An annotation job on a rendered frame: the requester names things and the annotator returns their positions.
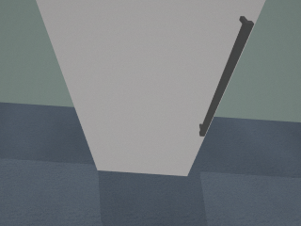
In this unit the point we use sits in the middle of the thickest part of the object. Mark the handle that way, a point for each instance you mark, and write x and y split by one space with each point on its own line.
235 53

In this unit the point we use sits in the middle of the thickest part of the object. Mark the fridge door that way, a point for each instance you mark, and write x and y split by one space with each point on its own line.
142 74

